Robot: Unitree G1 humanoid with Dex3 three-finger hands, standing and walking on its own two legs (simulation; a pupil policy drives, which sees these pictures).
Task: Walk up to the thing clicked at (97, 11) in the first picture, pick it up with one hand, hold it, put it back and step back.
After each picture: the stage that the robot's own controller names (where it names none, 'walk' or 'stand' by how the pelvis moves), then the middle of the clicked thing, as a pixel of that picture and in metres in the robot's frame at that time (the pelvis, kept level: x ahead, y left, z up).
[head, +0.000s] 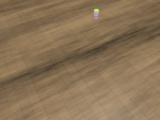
stand; (96, 13) +1.95 -0.16 -0.72
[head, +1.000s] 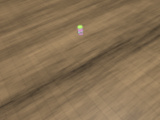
walk; (80, 30) +1.81 +0.21 -0.69
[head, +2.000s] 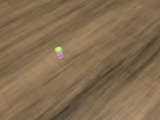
walk; (59, 52) +1.20 +0.39 -0.71
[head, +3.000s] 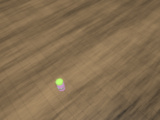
walk; (60, 84) +0.79 +0.31 -0.71
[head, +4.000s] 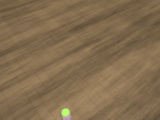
walk; (66, 115) +0.54 +0.20 -0.72
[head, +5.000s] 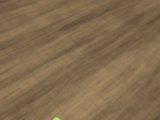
stand; out of the picture +0.43 +0.21 -0.70
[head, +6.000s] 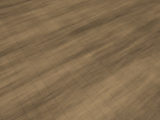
stand; out of the picture +0.40 +0.17 -0.72
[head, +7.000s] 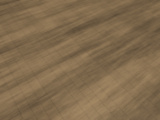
stand; out of the picture +0.38 +0.19 -0.72
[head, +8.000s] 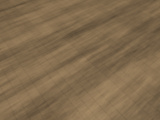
stand; out of the picture +0.33 +0.21 -0.72
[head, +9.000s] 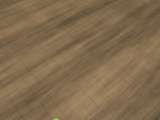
stand; out of the picture +0.39 +0.23 -0.71
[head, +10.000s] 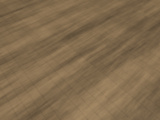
stand; out of the picture +0.36 +0.22 -0.72
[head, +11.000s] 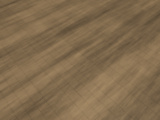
stand; out of the picture +0.36 +0.23 -0.72
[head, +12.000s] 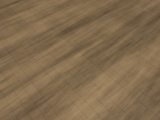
stand; out of the picture +0.37 +0.23 -0.72
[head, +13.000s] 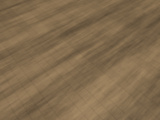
stand; out of the picture +0.37 +0.23 -0.72
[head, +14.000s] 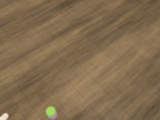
go down; (51, 113) +0.40 +0.22 -0.68
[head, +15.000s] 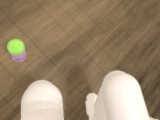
go down; (17, 51) +0.49 +0.22 -0.31
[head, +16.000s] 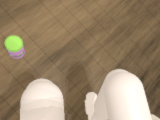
close in; (15, 47) +0.49 +0.21 -0.29
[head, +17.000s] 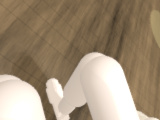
close in; out of the picture +0.48 +0.26 -0.24
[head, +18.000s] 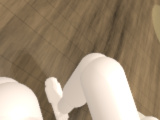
lift; out of the picture +0.47 +0.26 -0.24
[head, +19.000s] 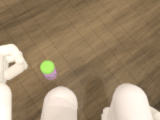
lift; (48, 70) +0.44 +0.17 -0.35
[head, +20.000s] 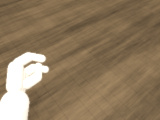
close; out of the picture +0.36 +0.17 -0.67
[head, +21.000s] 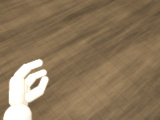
stand; out of the picture +0.36 +0.18 -0.67
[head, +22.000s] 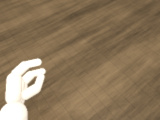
stand; out of the picture +0.36 +0.18 -0.67
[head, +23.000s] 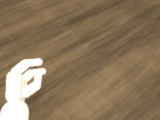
stand; out of the picture +0.35 +0.17 -0.68
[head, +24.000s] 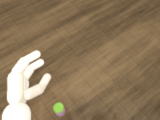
stand; (59, 109) +0.38 +0.17 -0.60
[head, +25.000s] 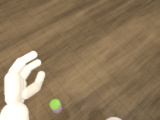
stand; (56, 106) +0.38 +0.17 -0.57
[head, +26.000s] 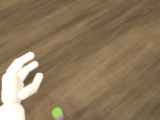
stand; (57, 114) +0.37 +0.17 -0.62
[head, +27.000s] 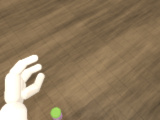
stand; (56, 114) +0.37 +0.17 -0.62
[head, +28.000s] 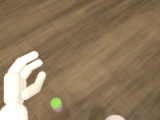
stand; (56, 104) +0.38 +0.17 -0.56
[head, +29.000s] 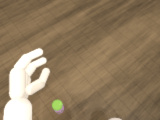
stand; (58, 106) +0.38 +0.17 -0.58
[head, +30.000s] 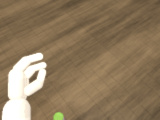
stand; (59, 119) +0.37 +0.17 -0.64
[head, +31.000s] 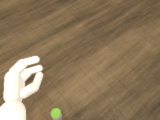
stand; (56, 115) +0.37 +0.17 -0.62
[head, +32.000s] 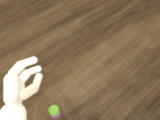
stand; (54, 111) +0.38 +0.17 -0.61
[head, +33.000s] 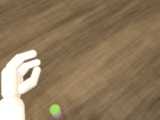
close; (55, 111) +0.38 +0.17 -0.61
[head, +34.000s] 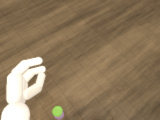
close; (58, 113) +0.37 +0.17 -0.62
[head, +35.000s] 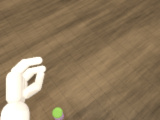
close; (58, 114) +0.37 +0.17 -0.62
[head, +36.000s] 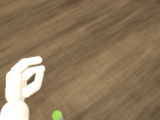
close; (57, 117) +0.37 +0.17 -0.63
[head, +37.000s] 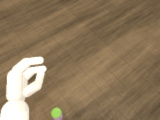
close; (57, 114) +0.37 +0.17 -0.62
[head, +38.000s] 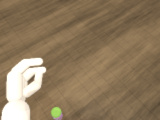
close; (57, 114) +0.37 +0.17 -0.63
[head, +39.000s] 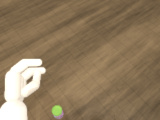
close; (57, 112) +0.37 +0.17 -0.61
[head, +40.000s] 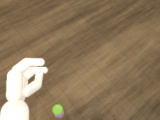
close; (58, 111) +0.38 +0.17 -0.61
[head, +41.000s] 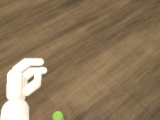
close; (58, 118) +0.37 +0.17 -0.63
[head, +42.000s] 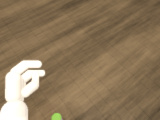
close; out of the picture +0.36 +0.17 -0.65
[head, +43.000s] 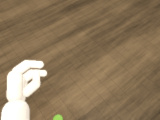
close; out of the picture +0.36 +0.17 -0.65
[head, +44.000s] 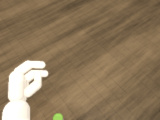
close; out of the picture +0.37 +0.17 -0.65
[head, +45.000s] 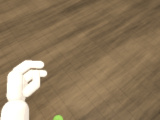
close; out of the picture +0.37 +0.17 -0.65
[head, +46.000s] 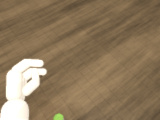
close; out of the picture +0.37 +0.17 -0.65
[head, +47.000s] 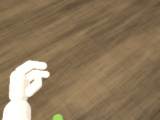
close; out of the picture +0.37 +0.17 -0.65
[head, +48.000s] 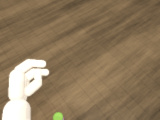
close; (58, 119) +0.37 +0.17 -0.64
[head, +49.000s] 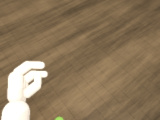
close; out of the picture +0.37 +0.17 -0.65
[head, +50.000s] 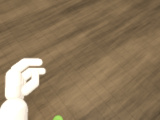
close; out of the picture +0.37 +0.17 -0.65
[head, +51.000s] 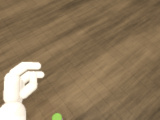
close; out of the picture +0.37 +0.17 -0.65
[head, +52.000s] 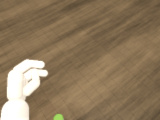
close; out of the picture +0.36 +0.17 -0.65
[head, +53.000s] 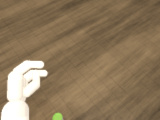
close; (58, 119) +0.37 +0.17 -0.65
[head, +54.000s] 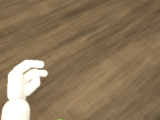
close; out of the picture +0.36 +0.17 -0.66
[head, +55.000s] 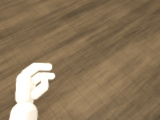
close; out of the picture +0.36 +0.17 -0.66
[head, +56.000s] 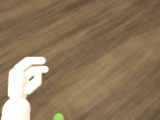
close; out of the picture +0.37 +0.18 -0.65
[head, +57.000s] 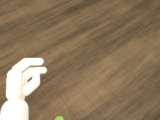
close; out of the picture +0.36 +0.17 -0.65
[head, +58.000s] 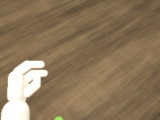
close; out of the picture +0.37 +0.17 -0.66
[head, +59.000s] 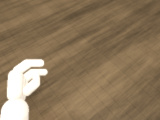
close; out of the picture +0.36 +0.17 -0.66
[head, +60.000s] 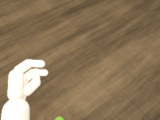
close; out of the picture +0.36 +0.17 -0.66
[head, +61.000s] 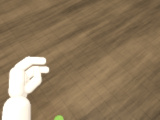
close; out of the picture +0.36 +0.17 -0.66
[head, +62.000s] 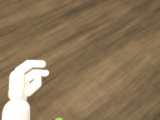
close; out of the picture +0.37 +0.17 -0.66
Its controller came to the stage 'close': yes
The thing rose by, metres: 0.00
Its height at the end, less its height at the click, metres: +0.00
